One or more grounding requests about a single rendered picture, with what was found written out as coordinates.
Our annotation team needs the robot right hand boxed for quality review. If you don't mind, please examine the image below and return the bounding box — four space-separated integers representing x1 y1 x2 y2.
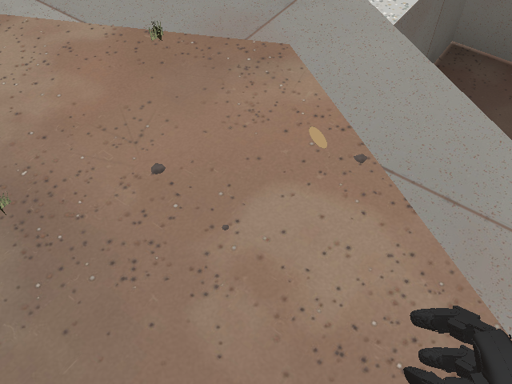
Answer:
403 306 512 384

